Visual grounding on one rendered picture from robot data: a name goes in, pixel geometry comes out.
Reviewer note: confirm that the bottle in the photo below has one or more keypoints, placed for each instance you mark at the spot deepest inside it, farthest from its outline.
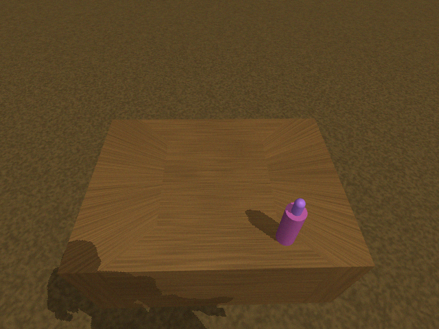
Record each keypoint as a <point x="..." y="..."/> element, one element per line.
<point x="291" y="222"/>

